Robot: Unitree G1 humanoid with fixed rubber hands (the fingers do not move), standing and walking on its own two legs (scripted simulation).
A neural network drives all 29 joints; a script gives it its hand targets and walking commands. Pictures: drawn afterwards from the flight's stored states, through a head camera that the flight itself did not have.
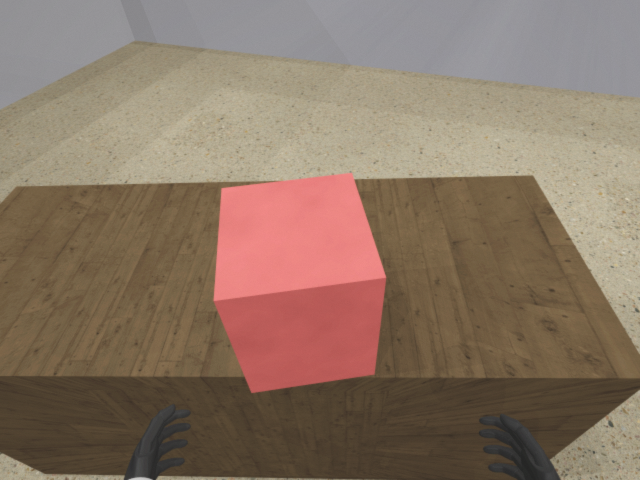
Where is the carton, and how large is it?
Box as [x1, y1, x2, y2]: [214, 173, 385, 392]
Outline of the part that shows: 351,173 227,187 221,189 214,302 251,392 374,374 385,275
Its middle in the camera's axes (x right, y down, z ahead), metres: -0.03 +0.07 +0.61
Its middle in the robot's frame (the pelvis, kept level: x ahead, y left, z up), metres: +0.42 +0.06 -0.01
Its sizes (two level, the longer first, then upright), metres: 0.210 0.200 0.250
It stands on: a pedestal, 0.64 m high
